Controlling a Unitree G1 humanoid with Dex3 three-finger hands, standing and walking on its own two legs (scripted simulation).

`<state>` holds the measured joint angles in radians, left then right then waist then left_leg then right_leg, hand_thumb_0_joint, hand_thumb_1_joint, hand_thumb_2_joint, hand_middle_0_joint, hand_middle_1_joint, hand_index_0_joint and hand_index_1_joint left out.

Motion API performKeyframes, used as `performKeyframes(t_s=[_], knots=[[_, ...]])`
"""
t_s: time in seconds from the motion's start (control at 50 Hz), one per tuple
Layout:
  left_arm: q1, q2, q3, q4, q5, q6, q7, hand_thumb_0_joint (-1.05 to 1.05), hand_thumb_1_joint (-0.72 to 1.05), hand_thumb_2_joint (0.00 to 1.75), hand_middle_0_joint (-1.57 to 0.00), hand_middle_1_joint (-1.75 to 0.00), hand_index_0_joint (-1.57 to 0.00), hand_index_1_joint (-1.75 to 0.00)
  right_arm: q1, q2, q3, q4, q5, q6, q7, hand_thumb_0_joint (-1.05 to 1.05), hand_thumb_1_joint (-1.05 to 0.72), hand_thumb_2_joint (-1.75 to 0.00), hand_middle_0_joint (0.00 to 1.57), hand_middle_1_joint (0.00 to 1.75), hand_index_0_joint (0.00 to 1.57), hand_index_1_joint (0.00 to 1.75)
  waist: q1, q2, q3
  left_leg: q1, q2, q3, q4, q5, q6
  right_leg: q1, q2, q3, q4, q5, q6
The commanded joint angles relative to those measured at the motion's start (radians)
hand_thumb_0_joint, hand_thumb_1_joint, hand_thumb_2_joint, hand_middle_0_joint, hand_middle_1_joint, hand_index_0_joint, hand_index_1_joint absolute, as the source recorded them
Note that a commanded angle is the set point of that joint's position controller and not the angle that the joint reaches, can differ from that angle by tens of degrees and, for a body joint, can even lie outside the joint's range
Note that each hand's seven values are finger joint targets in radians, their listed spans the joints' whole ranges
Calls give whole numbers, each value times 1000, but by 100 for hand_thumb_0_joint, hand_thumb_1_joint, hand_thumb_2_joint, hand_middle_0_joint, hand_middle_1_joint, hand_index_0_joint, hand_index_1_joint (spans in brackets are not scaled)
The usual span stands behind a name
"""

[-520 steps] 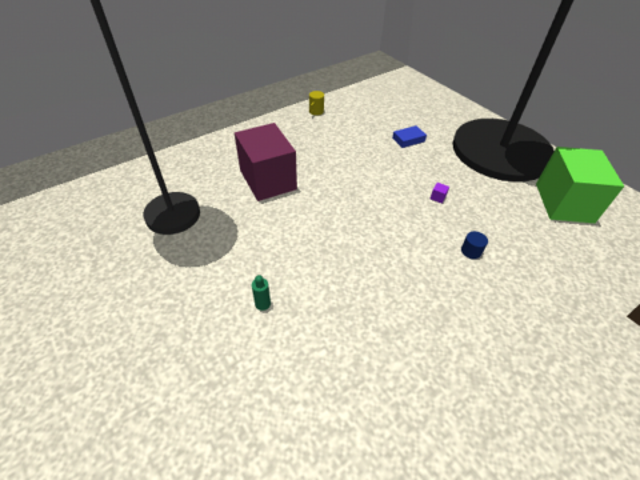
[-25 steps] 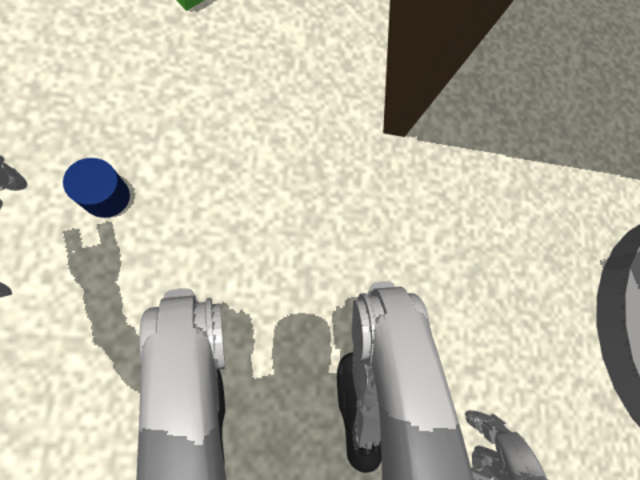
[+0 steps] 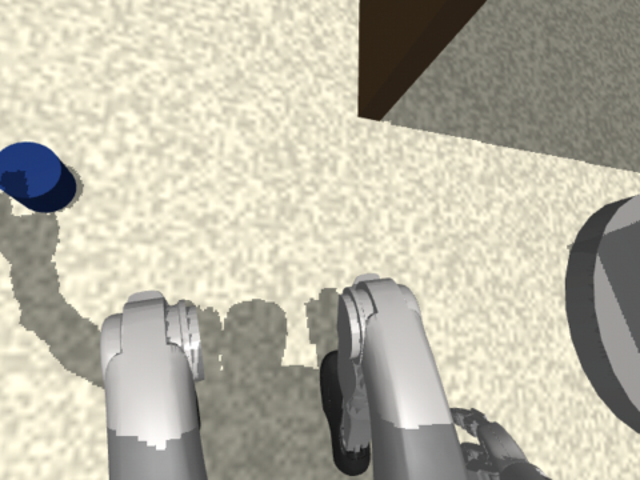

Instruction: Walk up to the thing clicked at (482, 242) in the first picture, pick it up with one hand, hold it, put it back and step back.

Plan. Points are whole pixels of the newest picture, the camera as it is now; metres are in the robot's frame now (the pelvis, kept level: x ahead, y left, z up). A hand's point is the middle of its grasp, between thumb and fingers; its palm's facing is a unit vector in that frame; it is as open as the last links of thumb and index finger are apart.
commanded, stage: rise first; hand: left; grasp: from above
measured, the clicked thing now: (37, 179) +0.51 +0.36 -0.30
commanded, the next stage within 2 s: none
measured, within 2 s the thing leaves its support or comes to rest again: neither
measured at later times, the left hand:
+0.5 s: hand out of the picture +0.42 +0.40 -0.17, palm faces -0.45 -0.11 -0.88, open 13.9 cm
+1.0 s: hand out of the picture +0.43 +0.41 -0.18, palm faces -0.44 -0.11 -0.89, open 14.1 cm
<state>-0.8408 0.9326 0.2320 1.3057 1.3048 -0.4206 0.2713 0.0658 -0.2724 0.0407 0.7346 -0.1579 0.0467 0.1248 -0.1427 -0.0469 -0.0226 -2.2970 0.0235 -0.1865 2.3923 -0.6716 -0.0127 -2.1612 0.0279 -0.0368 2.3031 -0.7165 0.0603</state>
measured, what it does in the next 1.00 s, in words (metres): stands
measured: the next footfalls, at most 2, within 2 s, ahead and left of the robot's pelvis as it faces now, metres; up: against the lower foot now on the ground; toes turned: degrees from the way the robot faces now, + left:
none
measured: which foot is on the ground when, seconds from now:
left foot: down 0.00-1.00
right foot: down 0.00-1.00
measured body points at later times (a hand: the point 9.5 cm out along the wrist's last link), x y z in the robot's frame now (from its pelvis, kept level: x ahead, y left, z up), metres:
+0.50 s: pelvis +0.01 +0.00 -0.02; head +0.25 +0.10 +0.34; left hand +0.44 +0.41 -0.12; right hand +0.09 -0.28 -0.12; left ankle +0.08 +0.13 -0.31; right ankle +0.10 -0.14 -0.30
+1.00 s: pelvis +0.00 +0.00 -0.03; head +0.25 +0.11 +0.33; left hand +0.45 +0.41 -0.13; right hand +0.09 -0.27 -0.12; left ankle +0.08 +0.13 -0.31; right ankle +0.10 -0.14 -0.30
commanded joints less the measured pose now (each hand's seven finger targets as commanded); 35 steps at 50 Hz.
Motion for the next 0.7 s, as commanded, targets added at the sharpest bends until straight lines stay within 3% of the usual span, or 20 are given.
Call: performKeyframes(t_s=[0.0,0.2,0.32,0.58,0.62,0.68], knots=[[-271,344,55,-125,-15,7,45,0,-50,95,-5,-107,-8,-104,185,-259,-74,-10,-14,6,-12,0,-90,-90,20,30,20,30,7,377,-670,653,2,97,-257,206,28,154,20,-134,-188,211,-88],[-283,369,63,-84,-15,10,48,0,-50,94,-5,-110,-9,-105,183,-258,-58,-19,-28,11,-3,0,-90,-90,20,30,20,30,-8,342,-652,577,-1,100,-217,171,37,167,29,-137,-183,196,-85],[-289,401,85,-94,-26,9,48,0,-51,96,-5,-108,-8,-105,192,-268,-46,-17,-35,16,-1,0,-90,-90,20,30,20,30,-9,351,-670,588,0,98,-196,207,38,183,30,-141,-171,220,-82],[-279,426,84,-81,-22,-5,43,0,-51,96,-5,-108,-8,-105,186,-276,-30,-15,-36,28,4,0,-90,-90,20,30,20,30,-18,370,-662,577,3,91,-172,233,38,175,37,-147,-152,242,-83],[-283,421,78,-65,-25,-6,43,0,-59,105,-9,-103,-6,-105,181,-271,-21,-17,-42,27,6,0,-91,-90,20,30,20,30,-25,382,-636,563,2,95,-169,227,39,175,37,-145,-158,238,-82],[-311,441,91,-81,-21,-12,52,0,-55,100,-7,-105,-7,-105,183,-277,-22,-18,-42,29,7,0,-91,-90,20,30,20,30,-26,383,-647,576,4,88,-169,223,37,170,36,-152,-149,233,-82]])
